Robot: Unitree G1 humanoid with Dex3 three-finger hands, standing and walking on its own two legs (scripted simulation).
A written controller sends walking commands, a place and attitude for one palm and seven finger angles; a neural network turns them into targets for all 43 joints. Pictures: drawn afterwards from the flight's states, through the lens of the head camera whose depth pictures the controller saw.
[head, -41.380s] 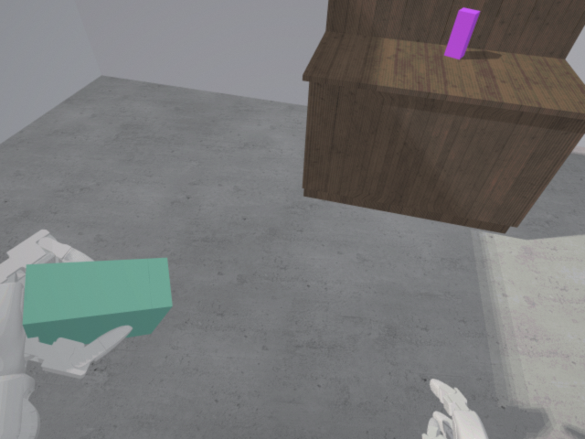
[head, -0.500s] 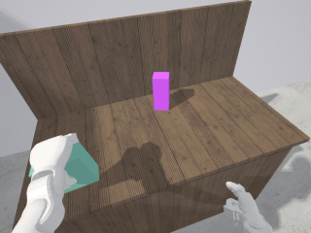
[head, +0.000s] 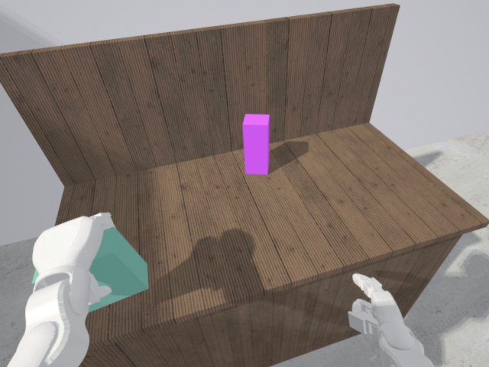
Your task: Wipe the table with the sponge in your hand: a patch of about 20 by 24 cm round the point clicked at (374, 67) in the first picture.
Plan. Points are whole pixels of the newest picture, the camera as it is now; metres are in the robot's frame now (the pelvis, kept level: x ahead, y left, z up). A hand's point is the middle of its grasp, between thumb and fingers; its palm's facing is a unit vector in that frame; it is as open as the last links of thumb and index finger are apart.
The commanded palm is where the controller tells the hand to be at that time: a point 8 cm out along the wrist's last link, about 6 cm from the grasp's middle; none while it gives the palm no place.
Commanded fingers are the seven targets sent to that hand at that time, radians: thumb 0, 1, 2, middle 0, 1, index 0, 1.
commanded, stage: bring the sponge back beside the body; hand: left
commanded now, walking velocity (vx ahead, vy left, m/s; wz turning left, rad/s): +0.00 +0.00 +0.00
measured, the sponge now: (103, 278) +0.21 +0.29 +0.05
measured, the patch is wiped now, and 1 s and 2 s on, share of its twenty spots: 1.00 1.00 1.00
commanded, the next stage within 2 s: step back with the hand held close in 0.86 s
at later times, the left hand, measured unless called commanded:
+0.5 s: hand (79, 273) +0.19 +0.29 +0.11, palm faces +0.12 -0.19 -0.97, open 9.4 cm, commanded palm +0.15 +0.28 +0.18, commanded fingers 0.00 0.10 1.30 -1.20 -1.60 -1.20 -1.60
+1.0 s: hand (73, 278) +0.18 +0.29 +0.10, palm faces +0.13 -0.19 -0.97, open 9.4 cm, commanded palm +0.15 +0.29 +0.17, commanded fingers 0.00 0.10 1.30 -1.20 -1.60 -1.20 -1.60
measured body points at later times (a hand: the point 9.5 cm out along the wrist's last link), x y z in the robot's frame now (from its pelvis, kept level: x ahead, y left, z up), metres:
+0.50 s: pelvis -0.01 +0.00 +0.00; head -0.05 -0.03 +0.45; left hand +0.18 +0.29 +0.16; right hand +0.26 -0.18 -0.05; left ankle +0.01 +0.08 -0.74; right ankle +0.00 -0.07 -0.74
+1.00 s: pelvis -0.02 +0.01 +0.00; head -0.06 -0.02 +0.45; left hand +0.17 +0.30 +0.16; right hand +0.25 -0.18 -0.05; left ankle +0.01 +0.08 -0.74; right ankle +0.00 -0.07 -0.74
